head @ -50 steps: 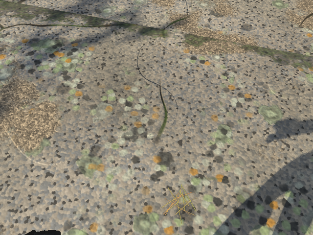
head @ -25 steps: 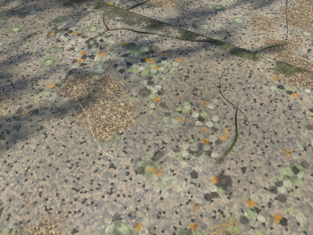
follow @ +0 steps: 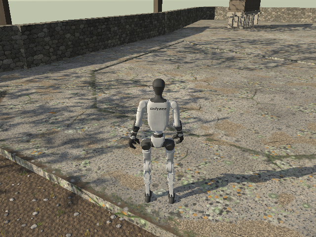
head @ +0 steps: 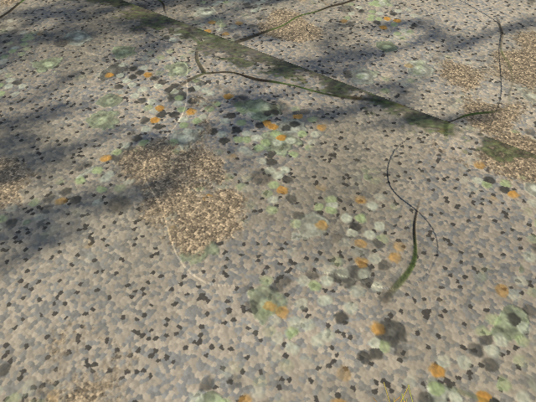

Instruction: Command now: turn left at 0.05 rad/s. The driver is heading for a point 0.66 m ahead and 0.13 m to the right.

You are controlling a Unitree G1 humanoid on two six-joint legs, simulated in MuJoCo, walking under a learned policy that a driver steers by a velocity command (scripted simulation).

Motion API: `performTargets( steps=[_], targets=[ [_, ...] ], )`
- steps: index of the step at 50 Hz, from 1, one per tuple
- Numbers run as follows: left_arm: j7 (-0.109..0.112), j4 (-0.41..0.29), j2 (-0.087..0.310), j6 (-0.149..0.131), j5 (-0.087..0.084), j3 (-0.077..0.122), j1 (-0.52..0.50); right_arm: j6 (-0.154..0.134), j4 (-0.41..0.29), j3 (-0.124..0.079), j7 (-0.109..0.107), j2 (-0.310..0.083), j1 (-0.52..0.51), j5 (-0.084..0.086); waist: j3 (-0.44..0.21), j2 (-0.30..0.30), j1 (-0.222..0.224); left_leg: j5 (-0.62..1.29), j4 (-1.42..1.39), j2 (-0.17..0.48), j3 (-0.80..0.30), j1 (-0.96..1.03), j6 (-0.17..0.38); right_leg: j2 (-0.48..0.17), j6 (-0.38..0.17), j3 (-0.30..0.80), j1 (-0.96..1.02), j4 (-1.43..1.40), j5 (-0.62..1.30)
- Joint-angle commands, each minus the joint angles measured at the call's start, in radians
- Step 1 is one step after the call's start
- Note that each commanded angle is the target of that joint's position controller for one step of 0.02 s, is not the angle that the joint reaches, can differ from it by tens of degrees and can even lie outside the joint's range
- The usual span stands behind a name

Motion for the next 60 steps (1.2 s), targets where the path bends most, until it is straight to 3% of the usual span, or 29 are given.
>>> performTargets(
  steps=[1,14,32,58,59,60],
  targets=[
    [0.003,-0.04,0.098,-0.023,0.007,0.02,-0.024,-0.009,-0.058,-0.036,-0.012,-0.107,-0.036,0.003,0.002,-0.072,-0.011,-0.002,-0.089,0.062,-0.072,0.023,0.019,-0.025,-0.041,0.042,-0.046,-0.125,0.045],
    [0.015,0.042,0.07,-0.034,-0.003,0.009,0.013,-0.008,0.046,-0.043,-0.027,-0.095,0.049,0.008,0.012,-0.001,-0.004,0.075,-0.08,0.058,-0.057,0.024,0.004,0.0,-0.042,0.025,-0.031,-0.111,0.065],
    [0.019,0.172,0.049,-0.024,-0.008,0.006,0.038,-0.009,0.207,-0.042,-0.045,-0.09,0.102,0.016,0.029,-0.006,-0.004,0.122,-0.1,0.06,-0.042,0.046,-0.001,0.02,-0.046,0.011,-0.01,-0.136,0.107],
    [0.017,0.249,0.023,-0.02,-0.01,-0.013,0.099,-0.007,0.349,-0.019,-0.044,-0.069,0.134,0.02,0.049,-0.004,-0.007,0.112,-0.12,0.056,-0.026,0.039,-0.005,0.032,-0.049,0.003,-0.003,-0.152,0.114],
    [0.017,0.263,0.01,-0.019,-0.01,-0.017,0.123,-0.006,0.364,-0.016,-0.044,-0.056,0.155,0.019,0.022,-0.006,-0.007,0.01,-0.123,0.044,-0.013,0.051,-0.004,0.042,-0.052,-0.007,0.009,-0.158,0.014],
    [0.02,0.266,0.021,-0.016,-0.017,-0.012,0.13,-0.004,0.37,-0.019,-0.045,-0.063,0.161,0.025,0.037,-0.011,-0.006,-0.15,-0.103,0.023,0.004,0.03,0.004,0.054,-0.065,-0.013,-0.008,-0.15,-0.142]
  ],
)
Keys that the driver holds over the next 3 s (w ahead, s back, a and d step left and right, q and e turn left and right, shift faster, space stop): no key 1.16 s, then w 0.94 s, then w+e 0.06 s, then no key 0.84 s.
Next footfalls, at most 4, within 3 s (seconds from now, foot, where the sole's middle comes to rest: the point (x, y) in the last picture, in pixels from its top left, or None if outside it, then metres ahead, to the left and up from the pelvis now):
1.86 right None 0.44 -0.13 -0.77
2.36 left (256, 327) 0.73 0.08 -0.77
2.68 right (346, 347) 0.67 -0.16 -0.77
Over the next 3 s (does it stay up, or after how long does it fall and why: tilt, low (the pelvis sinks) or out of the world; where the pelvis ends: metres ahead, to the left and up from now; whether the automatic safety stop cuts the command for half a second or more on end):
stays up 0.66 -0.03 0.00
